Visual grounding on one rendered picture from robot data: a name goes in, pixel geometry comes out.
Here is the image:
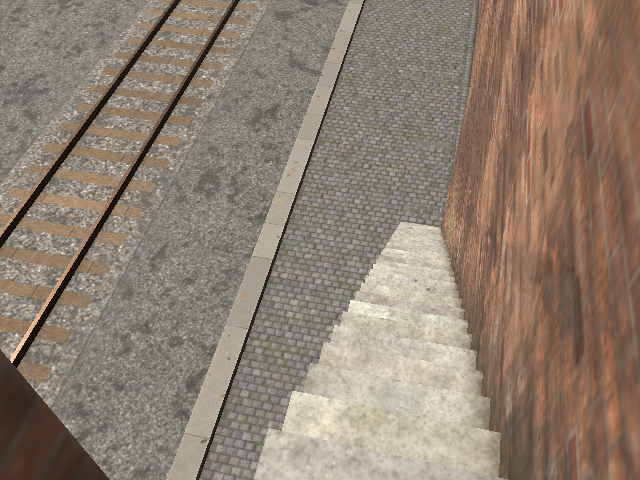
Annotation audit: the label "stairs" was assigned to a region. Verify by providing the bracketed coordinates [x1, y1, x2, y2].
[254, 221, 509, 480]

